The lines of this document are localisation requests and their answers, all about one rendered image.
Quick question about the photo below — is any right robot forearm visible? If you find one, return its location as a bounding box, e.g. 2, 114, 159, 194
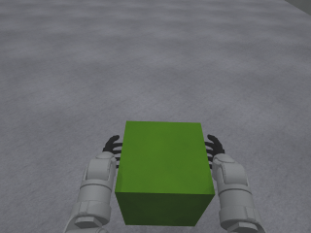
212, 153, 267, 233

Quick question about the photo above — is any robot left hand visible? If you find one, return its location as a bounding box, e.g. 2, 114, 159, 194
102, 135, 122, 169

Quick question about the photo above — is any left robot forearm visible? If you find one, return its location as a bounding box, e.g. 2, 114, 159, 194
63, 151, 117, 233

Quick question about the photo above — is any robot right hand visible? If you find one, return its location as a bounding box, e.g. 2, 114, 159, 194
204, 134, 225, 169

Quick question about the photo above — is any carton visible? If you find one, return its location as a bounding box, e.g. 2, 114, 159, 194
115, 120, 216, 227

